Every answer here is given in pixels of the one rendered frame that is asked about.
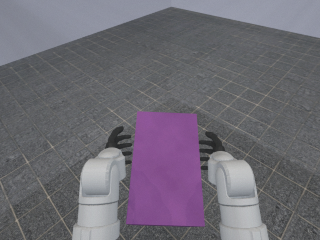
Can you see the right robot forearm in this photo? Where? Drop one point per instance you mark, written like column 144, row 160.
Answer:
column 237, row 198

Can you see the left robot hand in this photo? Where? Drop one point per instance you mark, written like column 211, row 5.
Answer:
column 114, row 139

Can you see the carton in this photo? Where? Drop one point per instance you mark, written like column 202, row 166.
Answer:
column 165, row 183

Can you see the right robot hand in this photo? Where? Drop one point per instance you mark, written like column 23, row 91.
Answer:
column 216, row 144

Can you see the left robot forearm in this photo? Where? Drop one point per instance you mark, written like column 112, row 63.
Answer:
column 99, row 195

